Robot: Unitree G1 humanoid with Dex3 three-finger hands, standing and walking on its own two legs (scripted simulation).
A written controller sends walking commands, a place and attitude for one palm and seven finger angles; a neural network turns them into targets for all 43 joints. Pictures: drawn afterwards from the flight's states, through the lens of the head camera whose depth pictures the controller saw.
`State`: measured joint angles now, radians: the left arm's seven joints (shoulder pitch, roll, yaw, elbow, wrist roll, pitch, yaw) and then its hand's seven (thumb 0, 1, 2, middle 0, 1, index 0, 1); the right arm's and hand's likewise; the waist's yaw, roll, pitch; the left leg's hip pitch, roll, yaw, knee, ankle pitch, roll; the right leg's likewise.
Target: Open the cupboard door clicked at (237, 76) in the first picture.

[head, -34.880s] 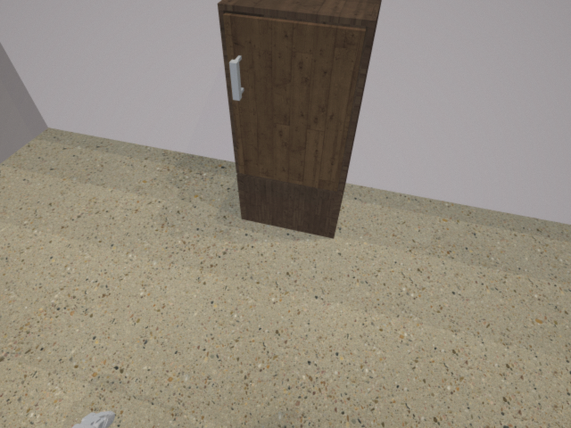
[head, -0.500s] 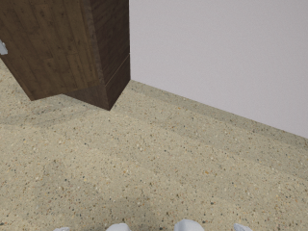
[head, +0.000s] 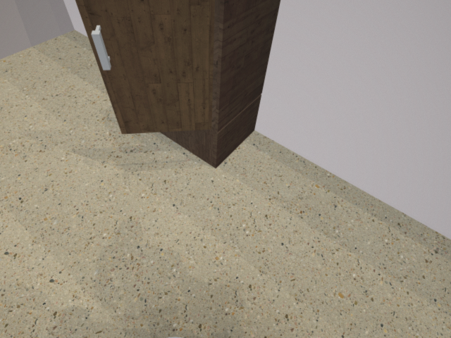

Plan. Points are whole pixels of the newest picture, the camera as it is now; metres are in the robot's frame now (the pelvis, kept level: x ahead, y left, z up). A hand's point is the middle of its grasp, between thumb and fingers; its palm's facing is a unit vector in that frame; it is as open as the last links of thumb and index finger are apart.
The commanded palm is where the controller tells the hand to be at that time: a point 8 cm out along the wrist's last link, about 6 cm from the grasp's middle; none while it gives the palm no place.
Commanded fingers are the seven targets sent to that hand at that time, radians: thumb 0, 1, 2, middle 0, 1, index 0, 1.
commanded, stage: turn to face it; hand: left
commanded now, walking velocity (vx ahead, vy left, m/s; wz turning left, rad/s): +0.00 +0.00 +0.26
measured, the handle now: (102, 47) +0.91 +0.46 -0.02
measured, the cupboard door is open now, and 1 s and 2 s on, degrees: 45 45 45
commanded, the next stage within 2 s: take the last steps up to it in 0.06 s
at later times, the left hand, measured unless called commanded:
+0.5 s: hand out of the picture +0.04 +0.19 -0.15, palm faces +0.18 -0.96 -0.22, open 7.4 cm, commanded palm none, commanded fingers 0.00 0.90 0.90 -0.20 -0.30 -0.20 -0.30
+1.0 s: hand (95, 285) +0.22 +0.28 -0.15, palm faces +0.15 -0.97 -0.20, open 7.4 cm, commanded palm none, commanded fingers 0.00 0.90 0.90 -0.20 -0.30 -0.20 -0.30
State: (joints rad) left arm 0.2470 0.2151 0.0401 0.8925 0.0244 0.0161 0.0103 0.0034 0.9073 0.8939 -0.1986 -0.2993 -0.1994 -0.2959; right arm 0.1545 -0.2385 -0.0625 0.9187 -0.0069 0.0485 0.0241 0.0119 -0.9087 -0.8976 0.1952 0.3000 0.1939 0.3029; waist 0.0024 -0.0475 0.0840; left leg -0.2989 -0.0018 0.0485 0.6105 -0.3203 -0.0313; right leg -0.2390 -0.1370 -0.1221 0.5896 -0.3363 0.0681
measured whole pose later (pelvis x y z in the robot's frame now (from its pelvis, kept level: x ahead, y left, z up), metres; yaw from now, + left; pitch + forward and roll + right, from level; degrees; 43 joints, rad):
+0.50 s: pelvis +0.03 +0.00 +0.01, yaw +7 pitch -1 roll +0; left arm 0.30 0.17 0.04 0.98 0.03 -0.04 0.00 0.00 0.91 0.89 -0.20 -0.30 -0.20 -0.30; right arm 0.24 -0.22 -0.06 1.02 -0.02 0.04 0.03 0.01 -0.91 -0.90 0.20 0.30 0.20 0.30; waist 0.01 0.02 0.02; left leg -0.48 0.01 0.02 1.01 -0.34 -0.01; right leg -0.11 -0.06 -0.09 0.44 -0.30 0.02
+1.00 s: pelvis +0.17 +0.08 +0.01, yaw +7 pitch +0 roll +1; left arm 0.18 0.20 0.06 1.00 0.03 -0.01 -0.02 0.01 0.92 0.89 -0.19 -0.30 -0.19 -0.29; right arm 0.33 -0.15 -0.03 1.08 -0.03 -0.06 -0.01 0.01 -0.93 -0.90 0.20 0.30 0.20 0.30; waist -0.01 -0.02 0.04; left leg -0.13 -0.01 0.14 0.37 -0.24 0.04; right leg -0.48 -0.10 -0.09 0.79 -0.29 0.01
